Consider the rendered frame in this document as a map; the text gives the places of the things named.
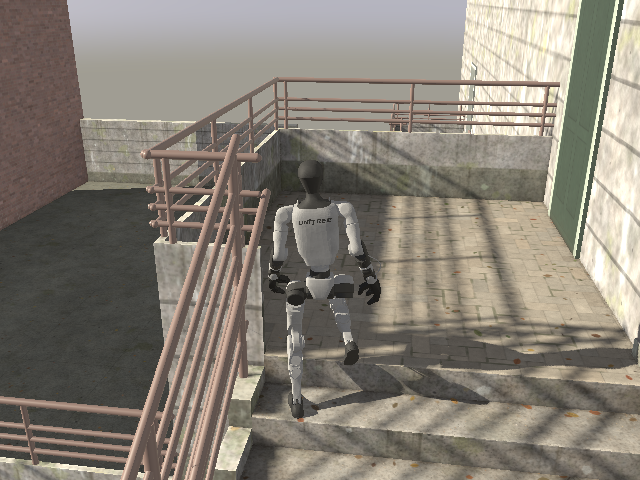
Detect stairs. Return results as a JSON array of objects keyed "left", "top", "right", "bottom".
[{"left": 240, "top": 355, "right": 640, "bottom": 480}]

